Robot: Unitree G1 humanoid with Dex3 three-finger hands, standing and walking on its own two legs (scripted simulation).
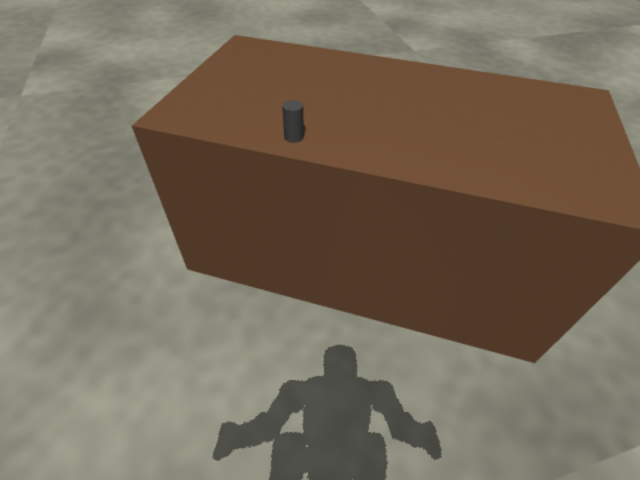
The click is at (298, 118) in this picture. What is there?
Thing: squat round
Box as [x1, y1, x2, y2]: [282, 100, 303, 142]
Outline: 289,100 284,102 282,105 284,137 288,141 296,142 301,140 303,137 302,103 296,100
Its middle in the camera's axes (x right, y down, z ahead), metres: -0.07 -0.31 +1.01
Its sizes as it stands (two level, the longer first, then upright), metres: 0.052 0.052 0.093
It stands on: a support 0.65 m high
